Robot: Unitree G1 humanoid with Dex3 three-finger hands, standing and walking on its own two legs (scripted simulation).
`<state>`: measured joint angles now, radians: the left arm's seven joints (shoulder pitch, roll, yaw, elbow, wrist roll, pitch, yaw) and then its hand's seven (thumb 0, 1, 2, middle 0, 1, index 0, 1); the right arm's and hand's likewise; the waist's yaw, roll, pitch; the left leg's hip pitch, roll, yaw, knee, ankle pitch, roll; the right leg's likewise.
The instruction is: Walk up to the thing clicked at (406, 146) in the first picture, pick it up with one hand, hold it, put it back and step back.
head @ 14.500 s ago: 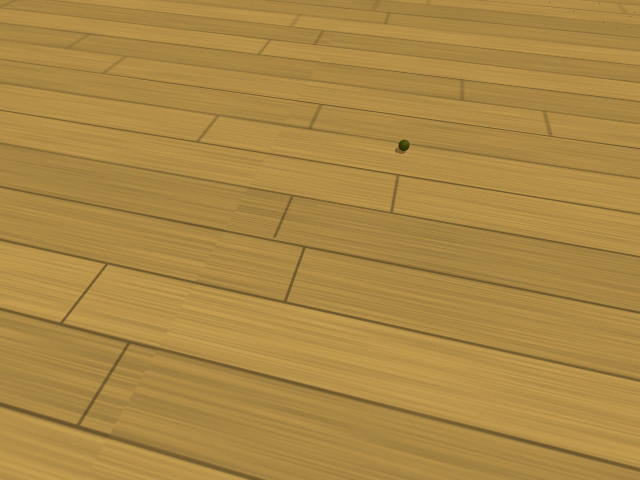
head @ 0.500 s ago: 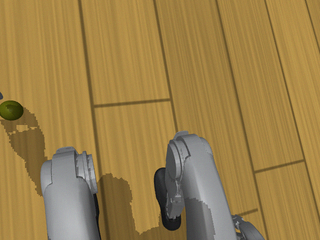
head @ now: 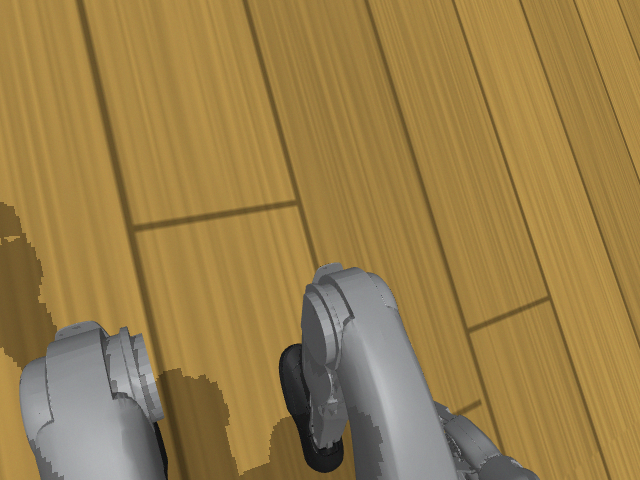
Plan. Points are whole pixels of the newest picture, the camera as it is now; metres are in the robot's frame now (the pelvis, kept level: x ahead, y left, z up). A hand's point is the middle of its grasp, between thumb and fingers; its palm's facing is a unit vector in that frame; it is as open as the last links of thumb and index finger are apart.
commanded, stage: rest palm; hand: left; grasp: from above
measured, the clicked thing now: out of the picture +0.42 +0.35 -0.26
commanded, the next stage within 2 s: close in 1.08 s
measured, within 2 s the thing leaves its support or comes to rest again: neither
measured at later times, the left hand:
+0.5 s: hand out of the picture +0.40 +0.33 -0.22, palm faces -0.45 -0.17 -0.88, open 14.1 cm
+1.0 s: hand out of the picture +0.41 +0.35 -0.25, palm faces -0.47 -0.17 -0.86, open 14.1 cm
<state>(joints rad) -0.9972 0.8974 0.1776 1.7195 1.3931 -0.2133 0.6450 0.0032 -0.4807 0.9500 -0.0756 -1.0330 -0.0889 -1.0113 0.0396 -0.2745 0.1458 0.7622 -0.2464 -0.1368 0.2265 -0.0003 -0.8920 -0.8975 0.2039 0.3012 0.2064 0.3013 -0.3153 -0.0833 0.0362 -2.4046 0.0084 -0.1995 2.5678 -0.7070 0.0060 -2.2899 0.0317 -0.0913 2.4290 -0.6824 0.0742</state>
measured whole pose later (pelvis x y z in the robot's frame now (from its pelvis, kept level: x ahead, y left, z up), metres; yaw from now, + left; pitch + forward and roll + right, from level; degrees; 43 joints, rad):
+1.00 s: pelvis +0.00 +0.00 +0.00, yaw -2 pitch +28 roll -14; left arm -0.96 1.02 0.20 1.74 1.29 -0.25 0.61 0.00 -0.49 0.94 -0.07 -1.04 -0.08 -1.02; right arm 0.04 -0.31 0.25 0.74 -0.29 -0.24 0.28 0.00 -0.90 -0.90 0.20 0.30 0.21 0.30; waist -0.33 -0.13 0.15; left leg -2.36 0.01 -0.26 2.60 -0.75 -0.02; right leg -2.24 0.04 -0.14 2.43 -0.70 0.08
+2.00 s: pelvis +0.00 +0.00 +0.00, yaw -3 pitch +25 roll -15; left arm -0.94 1.04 0.16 1.73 1.31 -0.33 0.65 0.00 -0.12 0.67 -0.32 -0.88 -0.36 -0.83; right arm 0.01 -0.34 0.29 0.71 -0.31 -0.24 0.27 0.00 -0.89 -0.90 0.20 0.30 0.21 0.30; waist -0.31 -0.15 0.18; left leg -2.33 0.01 -0.29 2.61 -0.74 -0.02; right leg -2.21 0.05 -0.16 2.41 -0.67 0.08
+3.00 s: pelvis -0.01 +0.00 +0.00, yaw -3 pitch +25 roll -15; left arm -0.95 1.04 0.14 1.73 1.31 -0.31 0.65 -0.03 0.39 0.31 -0.68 -0.55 -0.89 -0.53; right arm 0.03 -0.35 0.27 0.72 -0.31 -0.24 0.26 0.00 -0.89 -0.90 0.20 0.30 0.20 0.30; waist -0.31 -0.15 0.17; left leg -2.34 0.01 -0.28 2.59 -0.73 -0.01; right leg -2.22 0.05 -0.16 2.40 -0.66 0.07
